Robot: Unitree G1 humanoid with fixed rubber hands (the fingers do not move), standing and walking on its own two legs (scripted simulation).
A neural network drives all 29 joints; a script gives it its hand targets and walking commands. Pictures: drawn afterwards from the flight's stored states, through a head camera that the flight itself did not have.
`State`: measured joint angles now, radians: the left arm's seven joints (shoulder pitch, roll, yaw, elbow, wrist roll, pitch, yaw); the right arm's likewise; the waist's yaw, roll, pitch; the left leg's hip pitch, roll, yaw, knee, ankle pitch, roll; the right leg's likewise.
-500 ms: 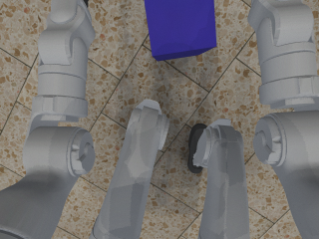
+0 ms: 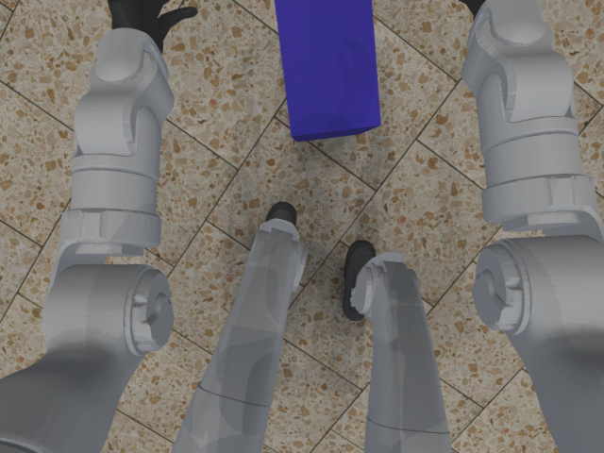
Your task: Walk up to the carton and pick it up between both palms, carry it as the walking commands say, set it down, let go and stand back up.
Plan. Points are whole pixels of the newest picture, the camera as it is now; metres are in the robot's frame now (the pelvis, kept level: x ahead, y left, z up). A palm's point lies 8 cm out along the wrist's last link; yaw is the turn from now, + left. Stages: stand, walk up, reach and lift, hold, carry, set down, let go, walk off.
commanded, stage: set down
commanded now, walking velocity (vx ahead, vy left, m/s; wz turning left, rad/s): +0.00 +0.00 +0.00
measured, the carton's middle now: (324, 67) +0.56 +0.09 -0.51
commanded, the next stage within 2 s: let go in 0.10 s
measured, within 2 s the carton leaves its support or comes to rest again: neither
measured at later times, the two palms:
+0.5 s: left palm (94, 113) +0.39 +0.26 -0.07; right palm (527, 118) +0.46 -0.09 -0.08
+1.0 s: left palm out of the picture +0.27 +0.24 +0.05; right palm out of the picture +0.33 -0.21 +0.04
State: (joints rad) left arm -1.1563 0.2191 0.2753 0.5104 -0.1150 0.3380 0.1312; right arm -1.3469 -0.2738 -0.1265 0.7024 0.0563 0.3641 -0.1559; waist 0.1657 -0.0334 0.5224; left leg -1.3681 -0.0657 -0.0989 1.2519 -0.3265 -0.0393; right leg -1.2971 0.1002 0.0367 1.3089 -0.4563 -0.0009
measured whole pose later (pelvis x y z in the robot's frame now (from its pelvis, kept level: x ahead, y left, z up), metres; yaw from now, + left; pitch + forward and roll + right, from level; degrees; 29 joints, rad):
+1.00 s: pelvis +0.11 +0.01 +0.13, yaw +1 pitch +8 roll +0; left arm 0.17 0.18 0.03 0.42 0.01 0.04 -0.06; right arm 0.06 -0.16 -0.09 0.52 -0.06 0.04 -0.02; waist 0.06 0.01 0.07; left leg -0.44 -0.05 -0.08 0.54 -0.23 0.00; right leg -0.37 0.05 0.10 0.57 -0.34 -0.01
